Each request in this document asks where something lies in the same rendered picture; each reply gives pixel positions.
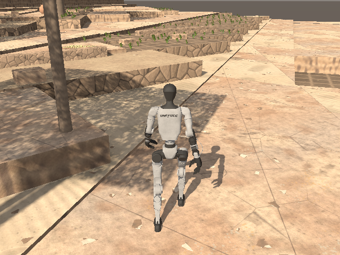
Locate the humanoid robot head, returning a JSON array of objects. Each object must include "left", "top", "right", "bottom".
[{"left": 161, "top": 83, "right": 178, "bottom": 109}]

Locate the left robot upper arm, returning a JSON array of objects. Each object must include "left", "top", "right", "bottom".
[{"left": 146, "top": 106, "right": 159, "bottom": 134}]

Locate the left robot hand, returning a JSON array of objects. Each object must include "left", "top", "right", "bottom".
[{"left": 145, "top": 139, "right": 157, "bottom": 149}]

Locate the right robot hand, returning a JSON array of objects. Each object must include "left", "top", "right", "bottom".
[{"left": 189, "top": 157, "right": 202, "bottom": 174}]

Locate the left robot forearm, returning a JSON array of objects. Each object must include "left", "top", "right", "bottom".
[{"left": 144, "top": 126, "right": 152, "bottom": 142}]

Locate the right robot upper arm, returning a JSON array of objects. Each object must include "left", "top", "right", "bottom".
[{"left": 181, "top": 107, "right": 193, "bottom": 137}]

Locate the left robot thigh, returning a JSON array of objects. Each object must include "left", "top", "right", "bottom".
[{"left": 152, "top": 149, "right": 163, "bottom": 195}]

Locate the right robot forearm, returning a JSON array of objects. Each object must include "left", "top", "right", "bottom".
[{"left": 189, "top": 129, "right": 200, "bottom": 158}]

